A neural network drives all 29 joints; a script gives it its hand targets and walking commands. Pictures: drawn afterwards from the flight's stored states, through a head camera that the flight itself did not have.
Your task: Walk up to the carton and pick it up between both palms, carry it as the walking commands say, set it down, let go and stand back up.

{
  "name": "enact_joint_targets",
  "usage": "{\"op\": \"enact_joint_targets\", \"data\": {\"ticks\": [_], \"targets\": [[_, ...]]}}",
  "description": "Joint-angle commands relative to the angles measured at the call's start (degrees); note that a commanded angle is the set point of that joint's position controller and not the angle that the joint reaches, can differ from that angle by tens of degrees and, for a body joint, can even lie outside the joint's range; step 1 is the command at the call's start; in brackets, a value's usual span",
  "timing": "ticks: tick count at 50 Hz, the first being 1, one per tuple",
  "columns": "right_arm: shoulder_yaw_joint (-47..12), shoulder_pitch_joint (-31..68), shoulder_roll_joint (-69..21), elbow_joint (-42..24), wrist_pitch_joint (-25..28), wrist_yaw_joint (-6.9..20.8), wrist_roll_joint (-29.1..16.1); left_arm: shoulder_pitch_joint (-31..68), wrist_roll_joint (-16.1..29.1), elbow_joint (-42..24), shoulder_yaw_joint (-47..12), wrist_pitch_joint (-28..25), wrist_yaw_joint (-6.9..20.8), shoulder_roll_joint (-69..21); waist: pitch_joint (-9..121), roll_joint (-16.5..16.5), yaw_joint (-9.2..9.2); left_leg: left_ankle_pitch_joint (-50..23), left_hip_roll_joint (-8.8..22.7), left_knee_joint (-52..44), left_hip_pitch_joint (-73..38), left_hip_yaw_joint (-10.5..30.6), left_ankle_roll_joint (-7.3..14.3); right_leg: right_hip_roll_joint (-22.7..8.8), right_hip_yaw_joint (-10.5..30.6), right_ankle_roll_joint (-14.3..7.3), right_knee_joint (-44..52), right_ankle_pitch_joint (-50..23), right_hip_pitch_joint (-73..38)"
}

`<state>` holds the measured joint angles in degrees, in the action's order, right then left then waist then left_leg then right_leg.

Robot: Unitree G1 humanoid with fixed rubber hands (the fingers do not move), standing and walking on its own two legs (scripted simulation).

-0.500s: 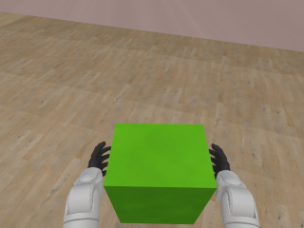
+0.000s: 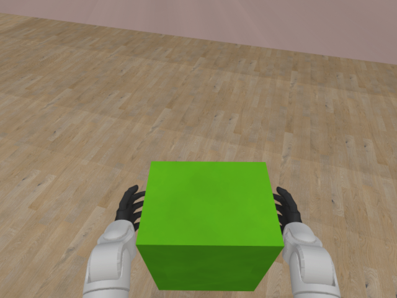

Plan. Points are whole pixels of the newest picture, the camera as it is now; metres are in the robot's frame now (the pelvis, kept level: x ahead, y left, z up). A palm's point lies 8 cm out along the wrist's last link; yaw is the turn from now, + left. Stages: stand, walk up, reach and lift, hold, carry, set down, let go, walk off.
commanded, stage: carry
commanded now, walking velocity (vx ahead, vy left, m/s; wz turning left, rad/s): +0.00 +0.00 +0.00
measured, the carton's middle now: (207, 232) +0.28 +0.01 -0.05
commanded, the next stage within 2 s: none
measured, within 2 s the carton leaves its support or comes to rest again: neither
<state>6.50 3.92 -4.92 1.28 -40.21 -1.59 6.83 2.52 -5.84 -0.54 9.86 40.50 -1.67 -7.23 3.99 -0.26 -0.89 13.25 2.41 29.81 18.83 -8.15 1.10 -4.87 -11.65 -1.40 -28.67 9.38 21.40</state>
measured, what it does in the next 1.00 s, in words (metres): stands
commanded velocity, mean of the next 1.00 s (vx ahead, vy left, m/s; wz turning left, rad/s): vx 0.00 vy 0.00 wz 0.00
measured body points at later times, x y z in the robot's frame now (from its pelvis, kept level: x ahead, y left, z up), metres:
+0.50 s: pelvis +0.00 -0.01 +0.00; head -0.02 -0.01 +0.45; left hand +0.27 +0.16 +0.02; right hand +0.28 -0.17 +0.02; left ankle +0.03 +0.11 -0.73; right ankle +0.06 -0.11 -0.73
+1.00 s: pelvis +0.00 -0.02 +0.00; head -0.01 -0.02 +0.45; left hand +0.27 +0.15 +0.03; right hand +0.28 -0.18 +0.03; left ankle +0.03 +0.11 -0.73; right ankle +0.06 -0.11 -0.73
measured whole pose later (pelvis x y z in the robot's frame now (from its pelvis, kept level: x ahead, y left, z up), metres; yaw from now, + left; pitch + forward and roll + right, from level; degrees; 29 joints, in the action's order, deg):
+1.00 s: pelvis +0.00 -0.02 +0.00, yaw +0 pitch +2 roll +0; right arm 6.3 4.0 -5.2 0.4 -40.2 -2.0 6.2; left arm 2.2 -5.2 -2.2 9.3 40.7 -2.3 -6.7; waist 4.4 0.5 -0.7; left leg 13.0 3.9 29.6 18.8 -7.8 -0.4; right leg -3.3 -12.1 -3.1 -28.3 9.5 21.3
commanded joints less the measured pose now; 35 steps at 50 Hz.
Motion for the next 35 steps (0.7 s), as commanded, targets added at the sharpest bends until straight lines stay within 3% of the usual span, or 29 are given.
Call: {"op": "enact_joint_targets", "data": {"ticks": [1, 2, 3, 4, 7, 8, 9, 10, 11, 12, 14, 15, 16, 17, 18, 19, 20, 22, 24, 26, 27, 28, 29, 30, 31, 32, 33, 34, 35], "targets": [[-28.0, 17.55, -34.94, -3.78, 1.74, 7.81, -8.74, 20.92, 8.29, -5.73, -32.19, -1.12, 7.3, -31.19, 13.97, -0.79, 0.16, -2.58, 6.0, -5.76, -1.7, 5.1, 0.28, -6.21, 6.15, 1.26, 4.82, -1.31, -8.57], [-27.04, 19.91, -34.91, 1.41, 1.83, 8.4, -7.54, 24.33, 6.74, -1.4, -30.64, -1.29, 7.67, -30.56, 9.71, -0.19, 0.13, -0.78, 6.74, -7.54, -0.33, 5.85, 0.2, -5.73, 5.89, 1.48, 5.28, 2.67, -7.72], [-29.02, 21.73, -34.91, -3.15, 1.57, 8.23, -8.9, 23.95, 7.98, -3.93, -32.04, -1.02, 7.71, -31.09, 11.28, 2.58, 0.05, -3.04, 6.64, -5.94, -2.0, 5.51, -0.52, -5.86, 5.9, 1.45, 5.48, 1.33, -7.81], [-26.96, 20.35, -34.01, -1.82, 1.99, 8.09, -7.51, 22.04, 7.15, -1.27, -31.22, -1.04, 7.73, -31.06, 11.31, -1.88, 0.13, -3.19, 7.26, -7.04, -3.52, 5.94, 0.43, -5.72, 6.4, 1.35, 4.91, 1.43, -6.22], [-29.16, 23.0, -36.61, -5.7, 2.39, 7.88, -9.27, 27.13, 10.32, -5.66, -34.13, -1.71, 7.77, -33.61, 12.11, -1.13, 0.23, -6.29, 6.98, -5.6, -3.45, 5.6, -0.07, -6.07, 5.87, 1.71, 3.24, -2.08, -7.26], [-30.73, 23.24, -37.78, -9.58, 1.71, 7.39, -10.63, 26.2, 11.14, -8.66, -34.65, -0.71, 7.53, -34.88, 11.18, 1.47, 0.17, -5.8, 7.23, -5.5, -2.98, 6.04, 0.13, -5.46, 5.96, 1.87, 3.86, -2.58, -7.52], [-28.36, 19.99, -36.68, -5.84, 1.19, 7.24, -9.27, 25.13, 9.95, -8.18, -32.94, -0.73, 7.21, -32.71, 13.2, 1.88, 0.13, -4.56, 6.56, -6.12, -2.77, 6.23, 0.18, -5.48, 6.3, 1.08, 3.8, -1.65, -8.81], [-29.46, 20.58, -37.17, -11.26, 0.54, 6.45, -11.51, 23.79, 10.41, -13.18, -31.97, -0.21, 5.91, -32.59, 13.8, 4.14, 0.29, -3.7, 6.69, -5.35, -3.15, 5.41, -0.08, -5.11, 5.76, 1.33, 5.58, -1.36, -9.62], [-25.48, 16.15, -33.75, -3.28, 0.37, 6.71, -7.88, 21.71, 8.21, -6.58, -30.8, 0.17, 6.43, -29.31, 14.9, -0.2, 0.23, -9.24, 6.92, -5.07, -3.73, 5.44, 0.08, -5.81, 4.93, 1.25, 2.82, -4.64, -9.66], [-26.6, 16.96, -33.7, -1.65, 0.78, 6.81, -7.43, 18.59, 6.76, -1.32, -29.47, 0.06, 6.87, -29.73, 15.62, 1.99, 0.12, -9.66, 6.57, -4.23, -3.72, 5.04, -0.19, -5.85, 5.04, 1.49, 2.63, -7.73, -11.24], [-25.99, 21.76, -30.75, -8.24, 1.54, 6.44, -8.49, 19.86, 7.66, -4.71, -28.56, -0.45, 6.8, -28.82, 13.01, 1.35, 0.3, -9.22, 7.06, -4.26, -3.11, 5.11, -0.18, -5.8, 5.52, 1.18, 3.87, -7.58, -10.39], [-27.85, 17.83, -33.81, -0.54, 0.78, 7.64, -7.78, 21.2, 7.09, -2.51, -30.46, -0.65, 7.03, -29.48, 11.68, 0.73, 0.12, -6.71, 6.69, -4.71, -3.13, 4.58, -1.03, -5.75, 5.73, 1.04, 3.77, -5.23, -8.2], [-27.39, 20.64, -33.08, -4.63, 1.22, 7.35, -8.76, 21.87, 7.99, -4.66, -30.04, -0.7, 7.03, -29.4, 12.81, 1.74, 0.23, -5.13, 6.69, -5.44, -1.88, 5.33, -0.83, -5.45, 5.3, 0.96, 3.81, -2.67, -10.2], [-28.58, 22.73, -34.65, -5.3, 1.61, 7.52, -9.2, 23.96, 7.89, -5.0, -31.08, -1.21, 7.12, -30.66, 11.37, -1.1, 0.17, -4.83, 6.91, -6.17, -1.99, 5.72, -0.74, -5.7, 6.28, 0.88, 4.68, -0.77, -8.28], [-25.96, 22.38, -32.34, -0.26, 2.05, 7.92, -6.74, 21.86, 5.85, 2.04, -28.39, -1.26, 7.51, -29.2, 10.69, -0.4, -0.07, -3.96, 6.96, -6.52, -2.29, 6.63, -0.31, -5.27, 6.53, 0.49, 4.88, 0.99, -6.06], [-24.88, 20.9, -32.01, -1.09, 2.35, 7.53, -7.09, 24.53, 7.15, -2.65, -28.67, -2.0, 6.92, -28.24, 9.37, 0.38, 0.11, -2.65, 7.29, -7.03, -1.78, 6.11, -0.78, -5.17, 6.09, 1.05, 4.96, 2.46, -6.31], [-27.26, 22.11, -33.43, -9.59, 2.45, 6.7, -10.27, 26.68, 10.29, -12.33, -31.53, -2.19, 6.18, -29.45, 10.8, -0.55, 0.39, -5.56, 7.53, -6.07, -2.62, 6.04, -1.05, -5.68, 6.4, 1.05, 4.67, -0.61, -7.91], [-24.93, 19.07, -33.72, 0.52, 1.55, 7.13, -6.68, 24.01, 7.31, -3.55, -30.3, -1.27, 6.58, -29.12, 10.77, -1.79, 0.08, -1.33, 6.4, -6.49, -2.55, 4.62, -0.76, -5.32, 6.9, 0.36, 5.83, 1.83, -6.21], [-27.45, 21.55, -33.44, -4.89, 2.18, 7.17, -8.41, 23.19, 8.0, -3.57, -30.96, -1.25, 6.74, -30.04, 10.31, 0.41, 0.21, -0.13, 7.21, -7.26, -0.53, 5.53, -0.53, -5.35, 6.19, 0.5, 5.68, 4.62, -7.57], [-27.28, 20.97, -35.25, -1.9, 1.59, 6.94, -6.89, 22.45, 7.51, -1.08, -30.31, -1.02, 7.1, -31.95, 9.44, 1.45, 0.4, 3.95, 5.19, -5.87, -0.69, 3.94, -0.41, -5.68, 9.06, 0.22, 10.12, 13.0, -4.45], [-26.8, 20.6, -33.68, -2.14, 1.94, 7.1, -7.68, 23.58, 7.95, -3.13, -29.26, -1.52, 6.92, -29.0, 12.03, 3.72, 0.41, -0.74, 6.0, -4.56, -2.02, 4.27, -0.96, -5.74, 7.71, 0.45, 8.81, 7.19, -8.02], [-27.66, 23.19, -34.99, -7.04, 2.06, 7.0, -9.53, 26.8, 9.64, -8.68, -31.2, -1.85, 6.65, -30.58, 9.98, -0.35, 0.35, -1.23, 5.84, -5.84, -1.87, 4.37, -1.16, -5.88, 7.81, 0.7, 7.95, 5.32, -6.45], [-27.79, 20.03, -36.72, -1.46, 1.08, 7.48, -7.68, 26.42, 8.79, -4.64, -33.1, -0.97, 6.98, -32.18, 10.8, -1.39, -0.03, -0.73, 5.91, -5.96, -1.84, 4.2, -0.81, -5.99, 7.92, 0.44, 7.35, 5.64, -5.36], [-28.32, 23.46, -35.29, -5.43, 1.69, 7.16, -9.59, 25.17, 9.39, -6.05, -31.28, -1.14, 6.86, -30.78, 12.03, -0.64, 0.21, -1.21, 6.81, -5.65, -1.86, 4.32, -0.66, -5.99, 6.42, 1.0, 7.11, 3.78, -8.08], [-26.57, 20.7, -34.27, -1.94, 1.75, 7.5, -8.04, 26.69, 8.83, -5.64, -31.64, -1.66, 7.0, -29.71, 11.24, -2.65, 0.13, -0.82, 6.42, -6.56, -0.23, 5.09, -0.45, -5.7, 7.04, 0.3, 5.99, 3.65, -7.56], [-28.41, 24.17, -34.36, -5.46, 2.05, 7.13, -9.13, 24.46, 8.23, -3.63, -29.55, -1.31, 7.03, -29.83, 12.93, 2.92, 0.15, -2.3, 6.36, -4.47, -1.74, 4.48, -0.82, -5.81, 7.12, 0.72, 6.95, 2.83, -8.48], [-28.55, 21.81, -35.09, -8.52, 1.58, 7.07, -9.64, 23.02, 9.43, -6.91, -31.36, -0.89, 6.82, -31.47, 14.09, 0.87, 0.14, -0.4, 6.4, -5.23, -2.93, 3.9, -0.56, -5.84, 7.5, 0.58, 7.91, 5.89, -6.31], [-28.15, 19.96, -34.33, -8.24, 1.53, 6.49, -9.0, 19.85, 8.75, -6.07, -29.88, -1.08, 6.73, -30.6, 16.2, 3.73, 0.14, -4.27, 6.66, -4.57, -3.57, 5.18, -0.19, -5.12, 6.54, 0.56, 6.22, -1.09, -9.22], [-26.64, 20.69, -32.06, -4.86, 2.11, 6.49, -7.47, 18.78, 6.94, -1.23, -28.12, -1.34, 6.86, -28.76, 15.03, 1.13, 0.1, -5.69, 6.74, -4.46, -3.97, 4.76, -0.35, -5.86, 6.61, 0.52, 4.92, -4.59, -8.7]]}}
